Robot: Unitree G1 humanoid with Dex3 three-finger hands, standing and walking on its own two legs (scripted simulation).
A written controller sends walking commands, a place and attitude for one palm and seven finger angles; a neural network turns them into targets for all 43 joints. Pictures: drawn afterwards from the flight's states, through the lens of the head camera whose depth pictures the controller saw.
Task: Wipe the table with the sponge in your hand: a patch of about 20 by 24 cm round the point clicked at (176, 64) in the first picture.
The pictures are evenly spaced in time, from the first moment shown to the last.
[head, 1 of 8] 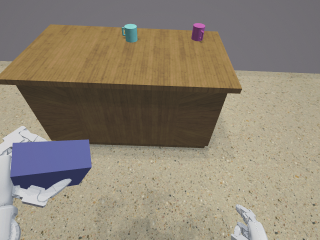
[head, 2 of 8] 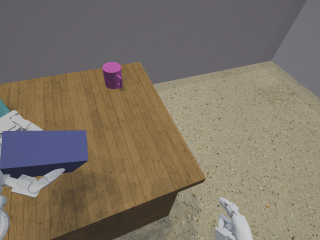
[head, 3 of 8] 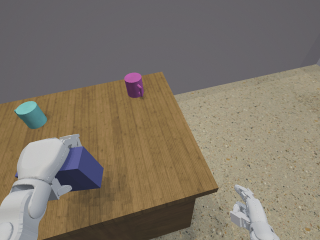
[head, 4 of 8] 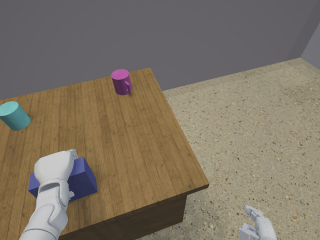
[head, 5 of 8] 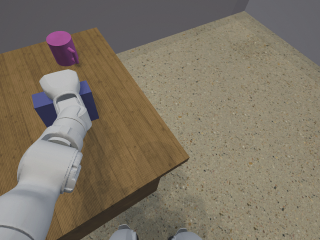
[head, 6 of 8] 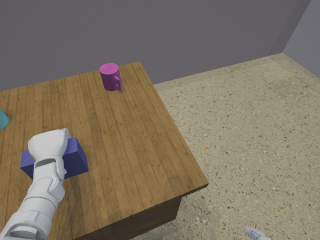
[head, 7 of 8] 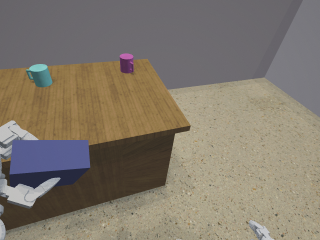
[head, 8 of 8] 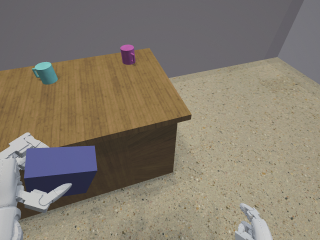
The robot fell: no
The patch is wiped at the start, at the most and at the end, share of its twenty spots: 0.00 1.00 1.00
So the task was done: yes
